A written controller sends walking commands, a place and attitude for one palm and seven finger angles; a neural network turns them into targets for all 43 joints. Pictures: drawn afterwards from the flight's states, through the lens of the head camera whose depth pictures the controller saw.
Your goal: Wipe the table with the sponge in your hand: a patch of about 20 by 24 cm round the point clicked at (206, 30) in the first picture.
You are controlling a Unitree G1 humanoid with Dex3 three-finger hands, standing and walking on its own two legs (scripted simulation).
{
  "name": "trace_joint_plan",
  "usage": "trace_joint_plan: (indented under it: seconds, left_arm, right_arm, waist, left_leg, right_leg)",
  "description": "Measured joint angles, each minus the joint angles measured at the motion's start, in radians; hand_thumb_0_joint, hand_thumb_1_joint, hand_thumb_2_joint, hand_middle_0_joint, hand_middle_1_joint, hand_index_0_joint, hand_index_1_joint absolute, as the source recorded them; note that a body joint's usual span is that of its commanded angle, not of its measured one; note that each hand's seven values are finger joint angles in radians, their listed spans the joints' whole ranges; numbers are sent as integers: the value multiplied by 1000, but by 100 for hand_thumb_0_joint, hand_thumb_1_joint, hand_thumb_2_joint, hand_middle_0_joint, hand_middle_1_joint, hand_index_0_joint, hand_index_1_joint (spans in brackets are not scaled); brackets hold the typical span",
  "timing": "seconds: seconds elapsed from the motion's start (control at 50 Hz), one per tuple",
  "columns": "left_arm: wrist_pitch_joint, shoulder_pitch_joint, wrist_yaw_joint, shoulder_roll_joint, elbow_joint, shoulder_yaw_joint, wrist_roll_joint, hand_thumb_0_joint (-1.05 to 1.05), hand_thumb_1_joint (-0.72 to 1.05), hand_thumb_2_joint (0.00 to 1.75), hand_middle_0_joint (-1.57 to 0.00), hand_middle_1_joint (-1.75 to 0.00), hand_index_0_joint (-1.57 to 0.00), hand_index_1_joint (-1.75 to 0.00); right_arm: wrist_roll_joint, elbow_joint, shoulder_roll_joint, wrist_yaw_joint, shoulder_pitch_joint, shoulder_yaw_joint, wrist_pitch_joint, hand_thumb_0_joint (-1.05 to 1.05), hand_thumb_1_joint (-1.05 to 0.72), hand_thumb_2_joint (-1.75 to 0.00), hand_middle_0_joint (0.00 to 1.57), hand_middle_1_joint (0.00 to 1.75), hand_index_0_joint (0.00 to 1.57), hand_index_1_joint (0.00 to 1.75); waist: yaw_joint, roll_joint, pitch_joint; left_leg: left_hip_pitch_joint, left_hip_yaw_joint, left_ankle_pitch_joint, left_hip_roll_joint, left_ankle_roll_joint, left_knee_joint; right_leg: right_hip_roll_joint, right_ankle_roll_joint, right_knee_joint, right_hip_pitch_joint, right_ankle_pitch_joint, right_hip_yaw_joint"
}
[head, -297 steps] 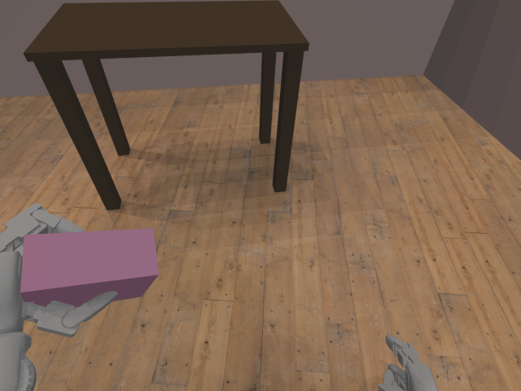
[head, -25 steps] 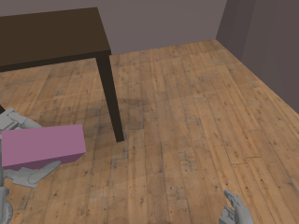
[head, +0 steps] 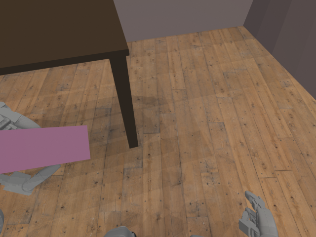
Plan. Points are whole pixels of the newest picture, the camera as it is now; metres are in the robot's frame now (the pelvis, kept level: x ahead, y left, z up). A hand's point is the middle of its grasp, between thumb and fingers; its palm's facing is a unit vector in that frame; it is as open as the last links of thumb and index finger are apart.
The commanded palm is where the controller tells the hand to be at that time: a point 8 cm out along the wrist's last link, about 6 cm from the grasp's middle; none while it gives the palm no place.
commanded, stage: take the last steps up to it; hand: left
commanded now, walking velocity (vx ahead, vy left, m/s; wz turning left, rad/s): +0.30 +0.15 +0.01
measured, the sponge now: (56, 148) +0.24 +0.20 +0.16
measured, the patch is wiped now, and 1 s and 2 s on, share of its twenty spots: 0.00 0.00 0.00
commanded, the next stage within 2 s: come to a stop and stand still in 1.06 s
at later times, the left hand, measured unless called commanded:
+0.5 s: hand (37, 98) +0.33 +0.26 +0.18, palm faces +0.37 -0.79 -0.48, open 9.7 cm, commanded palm +0.27 +0.31 +0.19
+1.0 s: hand (27, 62) +0.43 +0.32 +0.19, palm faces +0.42 -0.77 -0.49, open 9.7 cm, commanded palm +0.37 +0.36 +0.19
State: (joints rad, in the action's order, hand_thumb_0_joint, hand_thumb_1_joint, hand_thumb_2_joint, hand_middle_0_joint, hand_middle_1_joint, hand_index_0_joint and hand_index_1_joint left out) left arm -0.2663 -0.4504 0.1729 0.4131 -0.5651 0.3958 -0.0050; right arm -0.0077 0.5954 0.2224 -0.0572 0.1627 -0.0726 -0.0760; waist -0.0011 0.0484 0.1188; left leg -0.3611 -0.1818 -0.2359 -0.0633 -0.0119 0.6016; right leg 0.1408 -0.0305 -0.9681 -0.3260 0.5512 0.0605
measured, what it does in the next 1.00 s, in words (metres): walks ahead: right foot, then left foot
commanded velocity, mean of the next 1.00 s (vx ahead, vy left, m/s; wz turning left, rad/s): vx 0.24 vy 0.15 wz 0.02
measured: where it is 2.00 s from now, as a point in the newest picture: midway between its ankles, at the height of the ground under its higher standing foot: (135, 227)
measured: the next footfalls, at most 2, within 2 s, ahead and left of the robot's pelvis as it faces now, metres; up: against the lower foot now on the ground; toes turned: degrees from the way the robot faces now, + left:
right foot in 0.24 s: +0.13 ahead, -0.09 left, +0.00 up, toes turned -11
left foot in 0.60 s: +0.25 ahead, +0.19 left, +0.00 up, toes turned +10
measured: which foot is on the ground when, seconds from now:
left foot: down 0.00-0.24, up 0.26-0.58, down 0.60-0.92, up 0.94-1.00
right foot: up 0.00-0.22, down 0.24-0.60, up 0.62-0.88, down 0.90-1.00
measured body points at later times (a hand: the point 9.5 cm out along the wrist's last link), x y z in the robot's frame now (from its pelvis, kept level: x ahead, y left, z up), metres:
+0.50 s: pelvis +0.12 +0.02 +0.02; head +0.17 +0.01 +0.47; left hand +0.31 +0.30 +0.21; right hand +0.28 -0.23 -0.09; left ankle +0.17 +0.19 -0.67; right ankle +0.09 -0.08 -0.72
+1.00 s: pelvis +0.22 +0.08 +0.01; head +0.24 +0.05 +0.45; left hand +0.40 +0.35 +0.21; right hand +0.37 -0.13 -0.12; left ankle +0.19 +0.19 -0.67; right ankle +0.22 -0.01 -0.72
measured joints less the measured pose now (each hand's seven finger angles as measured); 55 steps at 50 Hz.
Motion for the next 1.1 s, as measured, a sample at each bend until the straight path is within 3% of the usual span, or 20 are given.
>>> trace_joint_plan:
  seconds: [0.04,0.08,0.14,0.22,0.26,0.3,0.34,0.38,0.42,0.48,0.6,0.66,0.72,0.8,0.88,0.9,0.96,1.02,1.06,1.1]
  left_arm:
    - [11,15,-4,16,25,17,-7,0,-46,100,-81,-134,-79,-134]
    - [22,1,-9,12,23,26,-14,0,-46,100,-81,-134,-79,-134]
    - [21,-39,-17,-7,-6,12,-20,0,-46,100,-81,-134,-79,-134]
    - [25,-77,-25,-1,-10,-8,-19,0,-46,100,-81,-134,-79,-134]
    - [28,-58,-30,-3,17,-16,-9,0,-46,100,-81,-134,-79,-134]
    - [34,-22,-35,-28,63,-30,-13,0,-46,100,-81,-134,-79,-134]
    - [33,-4,-37,-57,104,-32,-17,0,-46,101,-81,-134,-79,-134]
    - [29,-7,-36,-77,125,-31,-12,0,-46,101,-81,-134,-79,-134]
    - [24,-18,-32,-84,119,-36,-6,0,-46,101,-81,-134,-79,-134]
    - [17,-45,-24,-75,75,-44,0,0,-46,101,-81,-134,-79,-134]
    - [2,-73,-4,-34,-33,-25,4,0,-46,101,-81,-134,-79,-134]
    - [-10,11,-1,3,23,-1,-2,0,-46,101,-81,-134,-79,-134]
    - [11,47,-7,9,72,14,-9,0,-46,101,-81,-134,-79,-134]
    - [27,-9,-15,-19,22,-1,-19,0,-46,101,-81,-134,-79,-134]
    - [28,-61,-23,-17,-6,-25,-18,0,-46,101,-81,-134,-79,-134]
    - [30,-64,-24,-10,-1,-23,-16,0,-46,101,-81,-134,-79,-134]
    - [33,-33,-28,-27,59,-33,-13,0,-46,101,-81,-134,-79,-134]
    - [42,-1,-25,-61,119,-34,-17,0,-46,101,-81,-134,-79,-134]
    - [37,-1,-20,-80,134,-35,-9,0,-46,101,-81,-134,-79,-134]
    - [33,-12,-16,-87,119,-41,-4,0,-47,101,-81,-134,-79,-134]
  right_arm:
    - [-7,6,-31,7,-17,13,-6,1,-91,-90,20,30,20,30]
    - [-12,8,-58,16,-20,32,-18,1,-91,-90,20,30,20,30]
    - [-10,6,-79,24,-1,57,-39,1,-90,-90,20,30,20,30]
    - [-7,9,-84,16,39,81,-40,1,-90,-90,20,30,20,30]
    - [-6,25,-68,12,43,80,-23,1,-90,-90,20,30,21,30]
    - [-4,65,-47,19,29,72,1,1,-90,-90,20,30,21,30]
    - [0,89,-26,23,20,67,18,1,-90,-90,20,30,21,30]
    - [2,92,-9,23,18,62,28,1,-90,-90,20,30,21,30]
    - [6,78,4,23,19,54,30,1,-90,-90,20,30,21,30]
    - [11,44,21,22,26,40,25,1,-90,-90,20,30,20,30]
    - [10,-21,47,4,41,7,9,1,-91,-90,20,30,20,30]
    - [1,-18,5,-2,13,-2,3,1,-91,-90,20,30,20,30]
    - [-6,-4,-44,9,-3,25,-8,1,-91,-90,20,30,20,30]
    - [-7,-3,-84,25,14,67,-33,1,-90,-90,20,30,20,30]
    - [-2,6,-93,19,44,95,-37,1,-90,-90,20,30,21,30]
    - [-2,10,-91,15,50,98,-32,1,-90,-90,20,30,21,30]
    - [1,50,-61,12,44,92,-4,1,-90,-90,20,30,21,30]
    - [2,85,-30,20,31,82,23,1,-90,-90,20,30,21,30]
    - [6,86,-12,20,25,76,32,1,-90,-90,20,30,21,30]
    - [10,71,2,16,20,66,35,1,-90,-90,20,30,21,30]
  waist:
    - [-12,-2,-13]
    - [-17,-9,-31]
    - [-15,-34,-48]
    - [-6,-70,-64]
    - [1,-97,-66]
    - [12,-105,-61]
    - [14,-98,-57]
    - [10,-89,-56]
    - [4,-70,-50]
    - [-2,-37,-35]
    - [9,-20,-36]
    - [2,5,-36]
    - [-13,-7,-55]
    - [-16,-33,-69]
    - [0,-63,-73]
    - [5,-68,-75]
    - [14,-107,-75]
    - [20,-86,-67]
    - [12,-70,-60]
    - [4,-47,-48]
  left_leg:
    - [9,-2,-26,-6,-5,3]
    - [27,-9,-28,-10,-5,-22]
    - [59,-16,-32,-14,2,-59]
    - [84,-6,-84,-13,18,-21]
    - [46,24,-162,-17,10,118]
    - [-31,83,-208,13,14,357]
    - [-107,113,-176,28,26,543]
    - [-164,123,-135,18,34,604]
    - [-189,117,-99,-2,35,534]
    - [-159,84,-68,-26,30,294]
    - [20,15,50,-6,10,-95]
    - [4,2,23,8,-7,-9]
    - [10,9,-14,0,-15,-5]
    - [37,8,-12,-3,-12,-46]
    - [53,12,-41,6,-5,-30]
    - [49,12,-60,10,-2,-5]
    - [-5,59,-179,17,10,181]
    - [-92,101,-205,49,34,445]
    - [-121,106,-184,39,40,471]
    - [-113,96,-158,21,39,374]
  right_leg:
    - [-32,3,-162,-87,18,-2]
    - [-42,1,-179,-147,-14,24]
    - [-46,-1,-14,-159,-87,73]
    - [-69,2,300,-57,-193,120]
    - [-76,54,319,-35,-248,132]
    - [-66,83,288,-21,-215,134]
    - [-57,81,316,12,-205,131]
    - [-50,66,369,46,-222,133]
    - [-39,59,417,74,-237,132]
    - [-17,42,456,107,-242,127]
    - [9,-14,366,128,-158,91]
    - [0,6,61,20,-11,12]
    - [-42,6,-118,-84,8,9]
    - [-57,0,21,-113,-76,60]
    - [-78,0,277,-34,-152,99]
    - [-81,15,341,-7,-211,102]
    - [-82,73,317,3,-226,116]
    - [-54,69,342,35,-208,104]
    - [-41,54,386,62,-228,101]
    - [-26,46,419,81,-242,95]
